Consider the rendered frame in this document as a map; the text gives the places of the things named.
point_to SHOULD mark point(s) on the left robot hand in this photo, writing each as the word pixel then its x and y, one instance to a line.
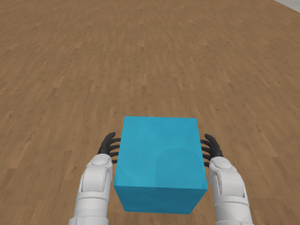
pixel 106 146

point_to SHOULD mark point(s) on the left robot forearm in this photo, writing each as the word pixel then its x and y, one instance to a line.
pixel 93 194

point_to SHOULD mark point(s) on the right robot hand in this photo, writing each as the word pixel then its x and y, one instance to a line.
pixel 214 149

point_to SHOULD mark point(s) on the right robot forearm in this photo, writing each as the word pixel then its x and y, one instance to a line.
pixel 229 193

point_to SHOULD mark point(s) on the carton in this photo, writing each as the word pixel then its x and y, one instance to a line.
pixel 160 166

